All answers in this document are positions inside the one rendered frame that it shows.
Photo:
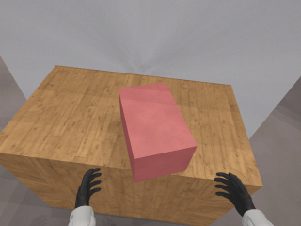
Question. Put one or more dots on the robot left hand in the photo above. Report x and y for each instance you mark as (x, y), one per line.
(84, 192)

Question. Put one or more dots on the robot right hand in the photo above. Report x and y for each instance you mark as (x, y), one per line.
(238, 194)

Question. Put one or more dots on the right robot forearm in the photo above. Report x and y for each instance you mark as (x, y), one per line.
(255, 217)

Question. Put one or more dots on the pedestal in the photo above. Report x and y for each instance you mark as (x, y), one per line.
(71, 123)

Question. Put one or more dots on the left robot forearm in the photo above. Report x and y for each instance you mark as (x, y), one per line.
(82, 216)

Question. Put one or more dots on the carton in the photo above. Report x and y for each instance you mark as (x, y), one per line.
(158, 140)

